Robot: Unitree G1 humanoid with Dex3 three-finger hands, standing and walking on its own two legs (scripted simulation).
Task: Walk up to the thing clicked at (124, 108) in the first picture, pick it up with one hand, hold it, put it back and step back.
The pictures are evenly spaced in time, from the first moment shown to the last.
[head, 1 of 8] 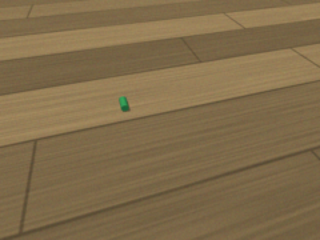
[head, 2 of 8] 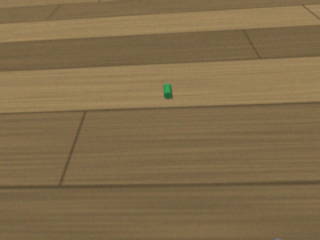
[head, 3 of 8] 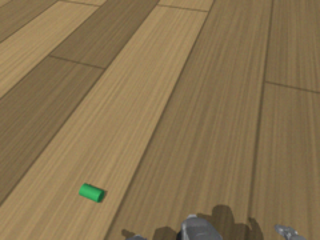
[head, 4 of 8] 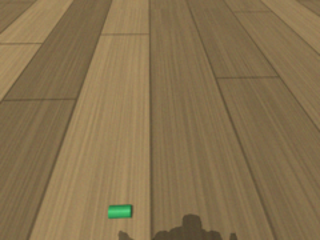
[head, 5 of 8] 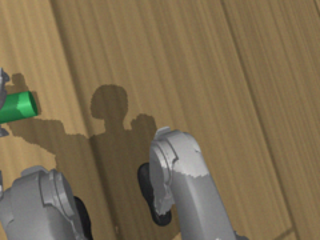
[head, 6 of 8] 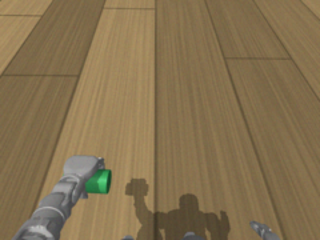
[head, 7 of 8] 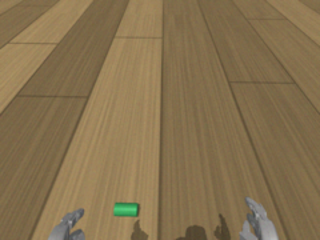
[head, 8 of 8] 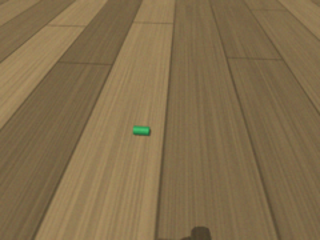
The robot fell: no
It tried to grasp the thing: yes
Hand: left
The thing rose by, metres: 0.67
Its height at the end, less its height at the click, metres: +0.00
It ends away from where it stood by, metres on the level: 0.01
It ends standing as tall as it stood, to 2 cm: yes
